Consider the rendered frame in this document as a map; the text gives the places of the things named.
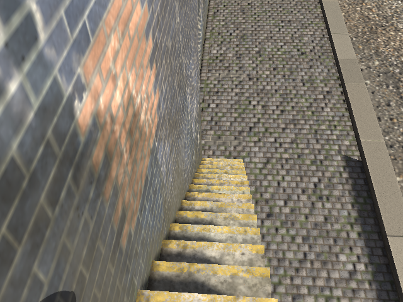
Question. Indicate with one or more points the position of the stairs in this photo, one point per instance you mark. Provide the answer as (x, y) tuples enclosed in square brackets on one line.
[(213, 252)]

